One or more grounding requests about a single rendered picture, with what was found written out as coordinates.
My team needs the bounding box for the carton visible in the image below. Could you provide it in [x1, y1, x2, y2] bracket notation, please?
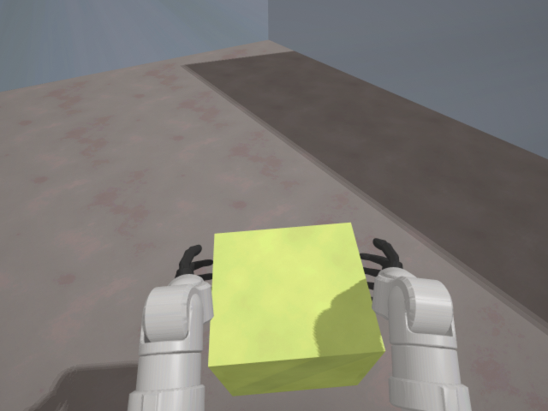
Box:
[208, 223, 385, 396]

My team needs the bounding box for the left robot forearm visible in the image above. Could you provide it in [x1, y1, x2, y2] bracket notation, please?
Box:
[128, 274, 214, 411]

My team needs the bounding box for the right robot forearm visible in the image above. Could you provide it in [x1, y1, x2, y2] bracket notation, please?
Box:
[372, 267, 472, 411]

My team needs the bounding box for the robot left hand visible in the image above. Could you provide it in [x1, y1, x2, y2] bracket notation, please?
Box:
[175, 245, 213, 281]

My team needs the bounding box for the robot right hand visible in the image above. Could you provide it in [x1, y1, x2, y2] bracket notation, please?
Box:
[360, 238, 403, 298]

